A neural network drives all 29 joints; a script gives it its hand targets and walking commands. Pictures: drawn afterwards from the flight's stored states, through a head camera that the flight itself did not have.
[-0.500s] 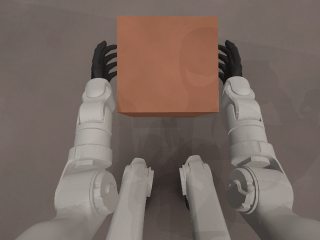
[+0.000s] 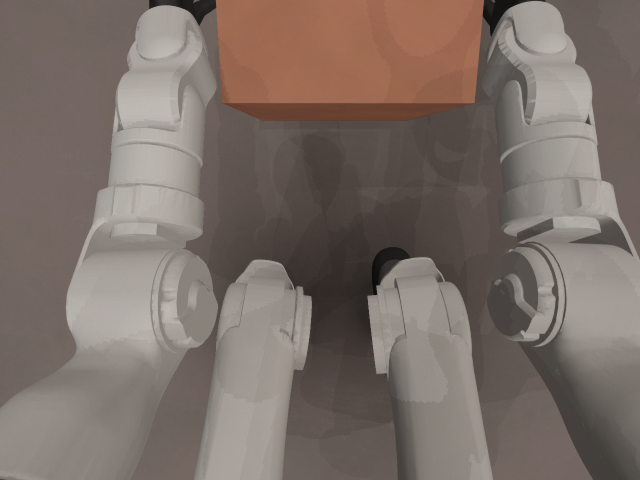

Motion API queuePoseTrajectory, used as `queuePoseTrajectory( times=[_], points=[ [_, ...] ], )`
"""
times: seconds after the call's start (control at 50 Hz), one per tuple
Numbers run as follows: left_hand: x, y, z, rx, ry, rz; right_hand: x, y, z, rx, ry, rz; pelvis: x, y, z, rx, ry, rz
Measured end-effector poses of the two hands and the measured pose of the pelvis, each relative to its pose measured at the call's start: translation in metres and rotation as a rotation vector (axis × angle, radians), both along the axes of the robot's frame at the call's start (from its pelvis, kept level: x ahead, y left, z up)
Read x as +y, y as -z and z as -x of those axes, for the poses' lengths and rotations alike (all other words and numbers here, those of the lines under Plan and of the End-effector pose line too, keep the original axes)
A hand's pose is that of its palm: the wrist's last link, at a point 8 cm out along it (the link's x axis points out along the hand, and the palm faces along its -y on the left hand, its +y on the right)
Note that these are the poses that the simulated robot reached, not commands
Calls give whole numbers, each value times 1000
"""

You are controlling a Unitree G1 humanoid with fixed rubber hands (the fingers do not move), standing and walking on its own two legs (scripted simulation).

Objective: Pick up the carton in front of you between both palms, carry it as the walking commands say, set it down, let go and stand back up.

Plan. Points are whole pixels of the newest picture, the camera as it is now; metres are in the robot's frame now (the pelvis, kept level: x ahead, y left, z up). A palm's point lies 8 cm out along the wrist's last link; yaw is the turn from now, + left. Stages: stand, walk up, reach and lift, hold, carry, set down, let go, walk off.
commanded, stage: set down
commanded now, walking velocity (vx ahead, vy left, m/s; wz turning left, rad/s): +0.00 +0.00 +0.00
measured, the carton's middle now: (340, 17) +0.56 -0.03 -0.25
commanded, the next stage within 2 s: none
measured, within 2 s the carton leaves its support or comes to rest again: rests again in 0.50 s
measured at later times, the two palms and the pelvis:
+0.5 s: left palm (194, 17) +0.56 +0.12 -0.21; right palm (495, 18) +0.54 -0.18 -0.21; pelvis +0.01 +0.01 -0.04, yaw +0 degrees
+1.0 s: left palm (193, 26) +0.56 +0.12 -0.23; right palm (494, 19) +0.54 -0.19 -0.23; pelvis +0.00 +0.00 -0.05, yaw +1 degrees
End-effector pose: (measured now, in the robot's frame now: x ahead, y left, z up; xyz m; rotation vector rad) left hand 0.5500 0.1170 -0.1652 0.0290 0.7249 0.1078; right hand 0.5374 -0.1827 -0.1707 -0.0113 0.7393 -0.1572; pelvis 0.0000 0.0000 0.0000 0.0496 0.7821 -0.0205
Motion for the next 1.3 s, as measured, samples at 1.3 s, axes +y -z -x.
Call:
queuePoseTrajectory(
  times=[1.3],
  points=[
    [11,80,-9,5,103,40,-8,76,-10,28,-93,-26,0,59,-3,-216,-35,33]
  ],
)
